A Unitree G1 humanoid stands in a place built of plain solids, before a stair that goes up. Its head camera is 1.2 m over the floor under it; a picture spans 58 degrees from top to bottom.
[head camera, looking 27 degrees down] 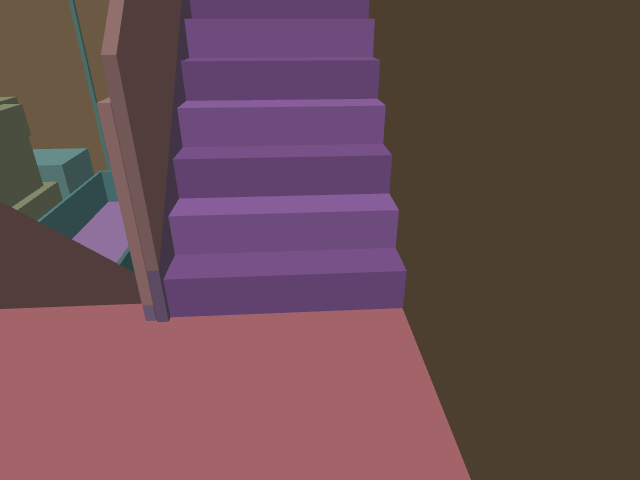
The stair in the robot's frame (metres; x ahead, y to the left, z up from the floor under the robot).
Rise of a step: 0.20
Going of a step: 0.22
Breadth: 1.07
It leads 4 degrees to the left of straight ahead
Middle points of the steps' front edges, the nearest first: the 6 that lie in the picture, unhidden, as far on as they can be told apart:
1.62 0.14 0.20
1.84 0.16 0.40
2.06 0.17 0.60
2.28 0.19 0.80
2.50 0.20 1.00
2.72 0.22 1.21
